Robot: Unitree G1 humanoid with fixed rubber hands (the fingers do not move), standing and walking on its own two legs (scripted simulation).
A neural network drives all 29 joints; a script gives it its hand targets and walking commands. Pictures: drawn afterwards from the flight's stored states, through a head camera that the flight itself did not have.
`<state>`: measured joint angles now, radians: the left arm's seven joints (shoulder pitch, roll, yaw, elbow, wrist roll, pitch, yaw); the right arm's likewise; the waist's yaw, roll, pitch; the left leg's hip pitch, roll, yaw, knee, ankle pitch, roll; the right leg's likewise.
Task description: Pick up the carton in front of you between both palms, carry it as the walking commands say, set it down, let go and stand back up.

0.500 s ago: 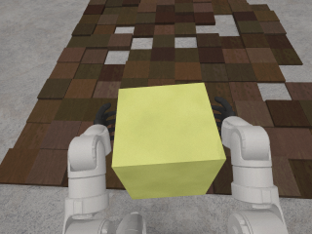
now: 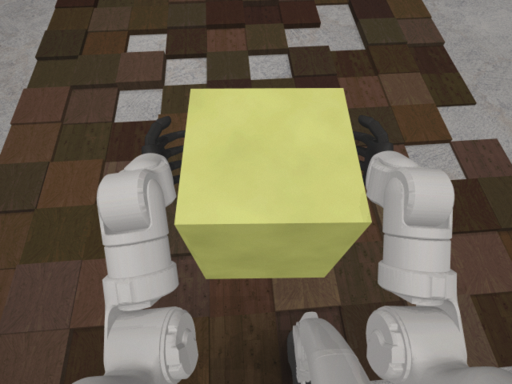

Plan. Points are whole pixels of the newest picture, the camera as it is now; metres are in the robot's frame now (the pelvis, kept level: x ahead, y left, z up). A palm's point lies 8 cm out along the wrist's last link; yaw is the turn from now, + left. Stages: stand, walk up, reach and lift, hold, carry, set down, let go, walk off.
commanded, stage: carry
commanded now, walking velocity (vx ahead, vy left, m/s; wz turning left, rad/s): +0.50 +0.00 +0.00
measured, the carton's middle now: (266, 195) +0.38 -0.02 +0.02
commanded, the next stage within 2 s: none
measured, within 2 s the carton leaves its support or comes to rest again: neither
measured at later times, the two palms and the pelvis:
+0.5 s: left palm out of the picture +0.74 +0.17 +0.17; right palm out of the picture +0.74 -0.13 +0.18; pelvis +0.35 +0.00 -0.02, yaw +1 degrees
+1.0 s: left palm out of the picture +1.05 +0.18 +0.15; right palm out of the picture +1.08 -0.11 +0.15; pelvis +0.67 -0.01 +0.02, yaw +1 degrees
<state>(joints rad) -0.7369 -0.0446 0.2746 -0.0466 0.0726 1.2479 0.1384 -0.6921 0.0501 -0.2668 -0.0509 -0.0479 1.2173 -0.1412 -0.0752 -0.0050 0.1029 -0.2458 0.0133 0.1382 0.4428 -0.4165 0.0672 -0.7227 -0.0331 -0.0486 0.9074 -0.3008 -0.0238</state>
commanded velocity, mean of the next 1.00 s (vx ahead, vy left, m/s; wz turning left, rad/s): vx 0.50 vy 0.00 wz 0.00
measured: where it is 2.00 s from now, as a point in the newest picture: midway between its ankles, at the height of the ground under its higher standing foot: (231, 102)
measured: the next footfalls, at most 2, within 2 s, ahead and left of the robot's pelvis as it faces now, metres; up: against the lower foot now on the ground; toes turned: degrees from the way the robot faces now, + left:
right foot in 0.06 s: +0.23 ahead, -0.12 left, +0.02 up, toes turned -4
left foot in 0.44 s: +0.43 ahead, +0.06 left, +0.00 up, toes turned +6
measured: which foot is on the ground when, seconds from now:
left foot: down 0.00-0.12, up 0.14-0.42, down 0.44-0.84, up 0.86-1.00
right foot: up 0.00-0.04, down 0.06-0.44, up 0.46-0.80, down 0.82-1.00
